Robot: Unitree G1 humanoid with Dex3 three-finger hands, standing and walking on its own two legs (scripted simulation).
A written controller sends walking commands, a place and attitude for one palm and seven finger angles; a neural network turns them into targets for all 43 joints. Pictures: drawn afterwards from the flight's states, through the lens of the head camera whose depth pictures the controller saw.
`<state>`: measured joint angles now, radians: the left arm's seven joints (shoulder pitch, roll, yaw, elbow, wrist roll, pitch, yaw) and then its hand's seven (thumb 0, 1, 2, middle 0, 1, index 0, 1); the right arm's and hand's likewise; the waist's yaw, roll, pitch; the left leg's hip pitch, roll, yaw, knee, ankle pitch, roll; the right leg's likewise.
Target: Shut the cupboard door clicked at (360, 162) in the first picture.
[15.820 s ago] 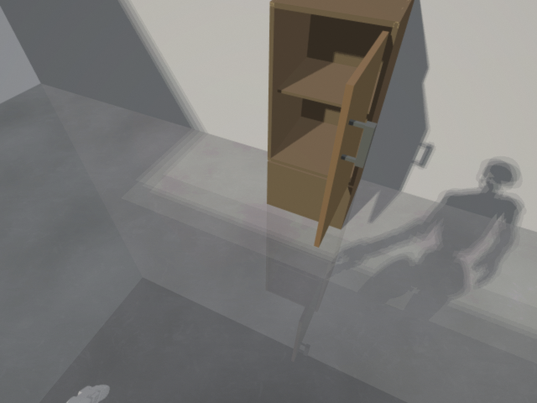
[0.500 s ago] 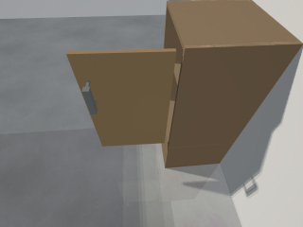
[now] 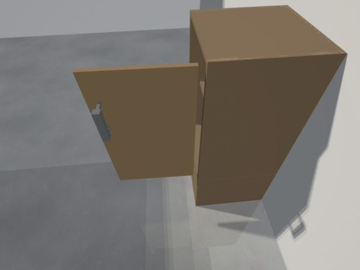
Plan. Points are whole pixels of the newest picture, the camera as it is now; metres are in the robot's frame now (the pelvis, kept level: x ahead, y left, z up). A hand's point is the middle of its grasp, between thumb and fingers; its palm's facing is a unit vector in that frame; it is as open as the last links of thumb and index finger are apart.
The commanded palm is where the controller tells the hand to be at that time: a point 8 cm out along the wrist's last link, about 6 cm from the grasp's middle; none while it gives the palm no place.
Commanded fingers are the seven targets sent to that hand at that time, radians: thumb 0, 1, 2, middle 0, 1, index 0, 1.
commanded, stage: shuffle to correct the standing spot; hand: left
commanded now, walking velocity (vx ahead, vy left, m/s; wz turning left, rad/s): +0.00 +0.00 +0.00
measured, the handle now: (103, 121) +0.55 +0.30 -0.02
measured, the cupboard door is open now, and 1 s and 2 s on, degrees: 88 88 88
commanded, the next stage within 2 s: come to a stop and stand still in 0.94 s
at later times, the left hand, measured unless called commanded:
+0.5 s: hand out of the picture +0.07 +0.19 -0.17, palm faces +0.10 -0.97 -0.20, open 7.4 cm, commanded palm none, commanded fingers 0.00 0.90 0.90 -0.20 -0.30 -0.20 -0.30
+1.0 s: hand out of the picture +0.08 +0.16 -0.16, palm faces +0.21 -0.96 -0.19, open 7.3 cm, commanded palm none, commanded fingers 0.00 0.90 0.90 -0.20 -0.30 -0.20 -0.30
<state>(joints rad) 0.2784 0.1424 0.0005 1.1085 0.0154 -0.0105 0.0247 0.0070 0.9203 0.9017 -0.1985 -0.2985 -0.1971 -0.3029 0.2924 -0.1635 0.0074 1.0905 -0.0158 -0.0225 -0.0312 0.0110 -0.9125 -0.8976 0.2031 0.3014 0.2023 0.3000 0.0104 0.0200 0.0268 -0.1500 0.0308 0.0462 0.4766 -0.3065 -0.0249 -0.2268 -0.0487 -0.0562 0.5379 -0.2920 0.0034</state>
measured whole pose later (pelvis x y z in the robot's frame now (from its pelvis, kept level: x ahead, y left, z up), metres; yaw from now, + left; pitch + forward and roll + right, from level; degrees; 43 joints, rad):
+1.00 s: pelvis +0.15 +0.00 +0.01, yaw +5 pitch +0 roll +2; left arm 0.38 0.13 0.03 1.09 0.03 -0.03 0.02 0.00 0.92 0.90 -0.20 -0.30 -0.20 -0.30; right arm 0.15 -0.19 -0.04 1.01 -0.02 0.03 0.00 0.01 -0.92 -0.90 0.20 0.30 0.20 0.30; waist 0.07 -0.02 0.05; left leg -0.48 0.03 0.07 0.78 -0.26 -0.04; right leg -0.12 -0.03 -0.11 0.42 -0.30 -0.05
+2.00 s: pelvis +0.17 +0.01 +0.00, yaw +4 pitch -1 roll +1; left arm 0.31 0.12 0.02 1.10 0.02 0.01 0.05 0.00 0.91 0.90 -0.20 -0.30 -0.20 -0.30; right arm 0.31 -0.10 -0.01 1.11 -0.01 0.02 -0.04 0.01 -0.91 -0.90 0.20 0.30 0.20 0.30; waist 0.02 -0.02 0.08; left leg -0.29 0.03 0.07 0.50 -0.20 -0.01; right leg -0.12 0.01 -0.07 0.53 -0.40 -0.05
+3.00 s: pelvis +0.12 +0.08 -0.02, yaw +7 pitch +1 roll +0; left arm 0.47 0.22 0.02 0.07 -0.12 -0.10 0.11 0.02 0.92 0.90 -0.23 -0.33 -0.23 -0.34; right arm 0.31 -0.22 0.02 0.80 0.03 -0.29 -0.04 0.02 -0.91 -0.90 0.21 0.30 0.21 0.30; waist -0.03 0.00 -0.02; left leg -0.47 -0.07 0.06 0.63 -0.19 0.07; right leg -0.36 -0.02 -0.04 0.69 -0.40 -0.03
